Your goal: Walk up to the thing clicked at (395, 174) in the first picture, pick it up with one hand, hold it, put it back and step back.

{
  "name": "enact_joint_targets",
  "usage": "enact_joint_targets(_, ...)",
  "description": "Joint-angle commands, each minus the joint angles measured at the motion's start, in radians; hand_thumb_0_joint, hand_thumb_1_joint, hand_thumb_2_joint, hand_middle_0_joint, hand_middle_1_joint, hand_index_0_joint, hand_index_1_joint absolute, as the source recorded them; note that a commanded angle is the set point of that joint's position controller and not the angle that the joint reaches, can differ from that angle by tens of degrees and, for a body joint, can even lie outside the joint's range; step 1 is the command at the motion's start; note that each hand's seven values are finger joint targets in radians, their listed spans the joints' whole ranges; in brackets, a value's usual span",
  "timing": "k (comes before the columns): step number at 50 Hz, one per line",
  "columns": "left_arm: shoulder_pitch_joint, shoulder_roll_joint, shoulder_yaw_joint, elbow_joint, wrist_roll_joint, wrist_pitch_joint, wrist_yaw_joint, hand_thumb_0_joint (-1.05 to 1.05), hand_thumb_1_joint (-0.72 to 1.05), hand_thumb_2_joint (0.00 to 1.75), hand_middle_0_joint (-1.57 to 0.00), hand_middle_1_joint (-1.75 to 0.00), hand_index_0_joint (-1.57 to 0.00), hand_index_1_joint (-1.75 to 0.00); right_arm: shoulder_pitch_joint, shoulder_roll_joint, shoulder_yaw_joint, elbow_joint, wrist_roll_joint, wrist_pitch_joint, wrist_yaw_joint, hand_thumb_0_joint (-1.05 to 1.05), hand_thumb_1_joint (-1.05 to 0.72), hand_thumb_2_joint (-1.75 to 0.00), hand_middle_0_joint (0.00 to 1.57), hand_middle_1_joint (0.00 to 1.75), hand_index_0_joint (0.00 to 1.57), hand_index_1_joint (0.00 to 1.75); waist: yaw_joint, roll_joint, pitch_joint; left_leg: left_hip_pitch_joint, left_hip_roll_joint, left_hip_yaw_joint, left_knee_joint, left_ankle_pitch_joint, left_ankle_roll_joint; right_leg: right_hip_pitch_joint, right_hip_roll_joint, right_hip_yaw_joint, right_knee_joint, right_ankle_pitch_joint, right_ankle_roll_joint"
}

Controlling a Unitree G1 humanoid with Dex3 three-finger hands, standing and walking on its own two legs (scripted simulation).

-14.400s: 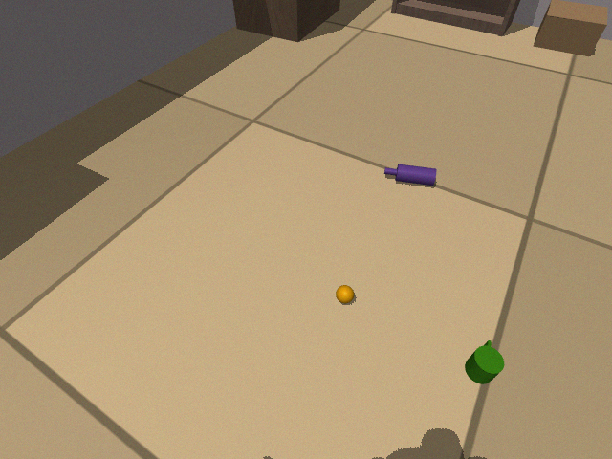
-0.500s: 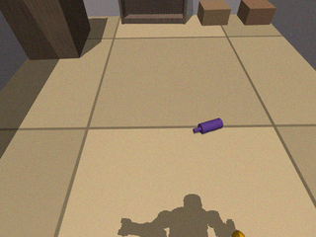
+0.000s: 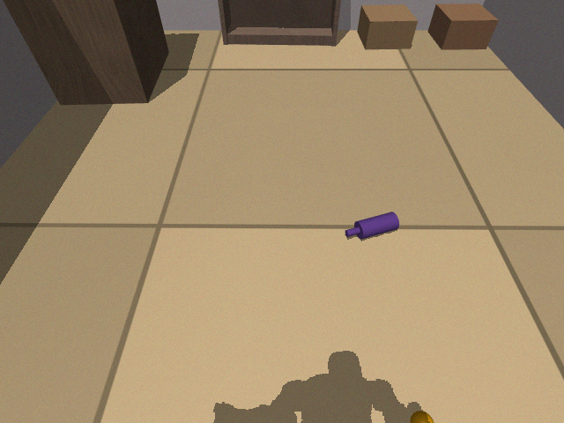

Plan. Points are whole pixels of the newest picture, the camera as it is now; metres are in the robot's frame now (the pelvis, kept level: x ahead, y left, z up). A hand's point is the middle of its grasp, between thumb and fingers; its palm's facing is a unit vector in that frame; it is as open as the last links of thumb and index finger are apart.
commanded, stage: stand
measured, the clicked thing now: (370, 227) +1.01 -0.40 -0.74
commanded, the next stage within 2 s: none
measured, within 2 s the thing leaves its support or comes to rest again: neither
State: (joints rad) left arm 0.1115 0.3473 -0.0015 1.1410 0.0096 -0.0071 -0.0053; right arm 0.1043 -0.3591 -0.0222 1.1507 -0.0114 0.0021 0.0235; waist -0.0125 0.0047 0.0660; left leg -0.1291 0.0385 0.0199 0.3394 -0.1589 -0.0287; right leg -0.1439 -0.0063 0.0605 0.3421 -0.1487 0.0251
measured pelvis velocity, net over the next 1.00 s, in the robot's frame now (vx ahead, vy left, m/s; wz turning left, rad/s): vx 0.03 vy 0.00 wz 0.01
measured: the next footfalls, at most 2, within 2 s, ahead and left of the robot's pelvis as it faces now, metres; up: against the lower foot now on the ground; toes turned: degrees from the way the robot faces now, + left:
none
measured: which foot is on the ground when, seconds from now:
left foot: down 0.00-1.00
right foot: down 0.00-1.00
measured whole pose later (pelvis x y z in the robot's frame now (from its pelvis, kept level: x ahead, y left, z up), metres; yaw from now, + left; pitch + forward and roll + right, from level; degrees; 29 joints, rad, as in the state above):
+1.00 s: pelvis +0.03 +0.00 +0.00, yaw +1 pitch -2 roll +0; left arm 0.09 0.35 -0.01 1.11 0.01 -0.01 0.00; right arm 0.08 -0.35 -0.01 1.13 -0.01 0.00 0.01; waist -0.01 0.00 0.06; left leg -0.10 0.04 0.01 0.33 -0.19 -0.03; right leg -0.11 -0.01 0.05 0.33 -0.19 0.02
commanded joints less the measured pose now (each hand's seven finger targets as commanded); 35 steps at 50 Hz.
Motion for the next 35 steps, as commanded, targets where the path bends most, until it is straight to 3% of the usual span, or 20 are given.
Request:
enact_joint_targets(1, -0.053, 0.228, 0.043, -0.071, 0.0, -0.028, 0.011, 0.0, 0.9, 0.9, -0.2, -0.3, -0.2, -0.3, -0.048, -0.208, -0.039, -0.059, -0.003, -0.027, -0.017, 0.0, -0.9, -0.9, 0.2, 0.3, 0.2, 0.3, 0.001, 0.002, -0.084, 0.036, 0.095, -0.088, -0.074, -0.026, 0.041, -0.026, -0.102, 0.086, -0.071, -0.001, -0.043)
enact_joint_targets(3, -0.049, 0.223, 0.042, -0.068, -0.003, -0.025, 0.01, 0.0, 0.9, 0.9, -0.2, -0.3, -0.2, -0.3, -0.043, -0.207, -0.035, -0.058, -0.002, -0.028, -0.018, 0.0, -0.9, -0.9, 0.2, 0.3, 0.2, 0.3, 0.002, 0.01, -0.074, 0.015, 0.094, -0.09, -0.084, -0.042, 0.039, -0.015, -0.098, 0.082, -0.064, 0.007, -0.042)
enact_joint_targets(7, -0.036, 0.227, 0.039, -0.066, 0.002, -0.022, 0.009, 0.0, 0.9, 0.9, -0.2, -0.3, -0.2, -0.3, -0.037, -0.206, -0.034, -0.057, 0.0, -0.024, -0.019, 0.0, -0.9, -0.9, 0.2, 0.3, 0.2, 0.3, 0.004, -0.021, -0.046, -0.006, 0.088, -0.093, -0.087, -0.107, 0.041, -0.042, -0.093, 0.079, -0.074, -0.077, -0.041)
enact_joint_targets(10, -0.038, 0.227, 0.037, -0.071, 0.001, -0.022, 0.009, 0.0, 0.9, 0.9, -0.2, -0.3, -0.2, -0.3, -0.026, -0.207, -0.034, -0.057, 0.0, -0.022, -0.016, 0.0, -0.9, -0.9, 0.2, 0.3, 0.2, 0.3, 0.0, -0.021, -0.044, 0.0, 0.086, -0.091, -0.077, -0.095, 0.044, -0.055, -0.098, 0.086, -0.079, -0.108, -0.043)
enact_joint_targets(14, -0.03, 0.231, 0.037, -0.075, 0.0, -0.023, 0.009, 0.0, 0.9, 0.9, -0.2, -0.3, -0.2, -0.3, -0.031, -0.21, -0.033, -0.062, 0.001, -0.025, -0.018, 0.0, -0.9, -0.9, 0.2, 0.3, 0.2, 0.3, 0.002, -0.008, -0.061, 0.009, 0.086, -0.092, -0.075, -0.071, 0.044, -0.039, -0.099, 0.085, -0.067, -0.045, -0.044)
enact_joint_targets(15, -0.031, 0.229, 0.037, -0.079, -0.001, -0.026, 0.009, 0.0, 0.9, 0.9, -0.2, -0.3, -0.2, -0.3, -0.03, -0.214, -0.033, -0.064, 0.0, -0.028, -0.018, 0.0, -0.9, -0.9, 0.2, 0.3, 0.2, 0.3, 0.001, -0.001, -0.098, 0.04, 0.092, -0.086, -0.063, -0.005, 0.044, -0.023, -0.108, 0.085, -0.051, 0.042, -0.046)
enact_joint_targets(17, -0.028, 0.226, 0.034, -0.079, -0.004, -0.026, 0.01, 0.0, 0.9, 0.9, -0.2, -0.3, -0.2, -0.3, -0.03, -0.215, -0.032, -0.062, 0.002, -0.03, -0.019, 0.0, -0.9, -0.9, 0.2, 0.3, 0.2, 0.3, 0.004, -0.01, -0.101, 0.046, 0.097, -0.089, -0.059, 0.044, 0.043, -0.017, -0.104, 0.074, -0.042, 0.073, -0.045)
enact_joint_targets(33, -0.045, 0.223, 0.032, -0.077, -0.004, -0.022, 0.015, 0.0, 0.9, 0.9, -0.2, -0.3, -0.2, -0.3, -0.045, -0.21, -0.027, -0.065, 0.003, -0.025, -0.023, 0.0, -0.9, -0.9, 0.2, 0.3, 0.2, 0.3, 0.004, -0.003, -0.103, 0.042, 0.094, -0.078, -0.053, 0.114, 0.035, 0.027, -0.109, 0.058, -0.037, 0.159, -0.039)
enact_joint_targets(35, -0.038, 0.224, 0.033, -0.079, -0.002, -0.024, 0.016, 0.0, 0.9, 0.9, -0.2, -0.3, -0.2, -0.3, -0.046, -0.212, -0.03, -0.067, 0.004, -0.027, -0.024, 0.0, -0.9, -0.9, 0.2, 0.3, 0.2, 0.3, 0.006, -0.005, -0.122, 0.066, 0.099, -0.078, -0.047, 0.157, 0.038, 0.033, -0.111, 0.054, -0.03, 0.193, -0.039)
